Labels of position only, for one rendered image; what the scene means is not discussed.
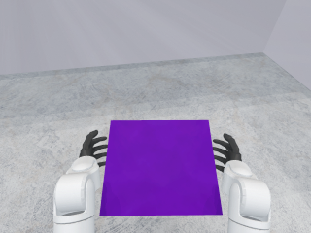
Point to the carton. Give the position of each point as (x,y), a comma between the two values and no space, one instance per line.
(160,168)

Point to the right robot forearm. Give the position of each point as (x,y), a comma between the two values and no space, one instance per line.
(249,199)

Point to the right robot hand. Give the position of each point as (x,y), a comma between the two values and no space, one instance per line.
(232,152)

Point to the left robot forearm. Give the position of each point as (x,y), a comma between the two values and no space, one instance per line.
(74,197)

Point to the left robot hand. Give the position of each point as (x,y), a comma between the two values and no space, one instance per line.
(88,148)

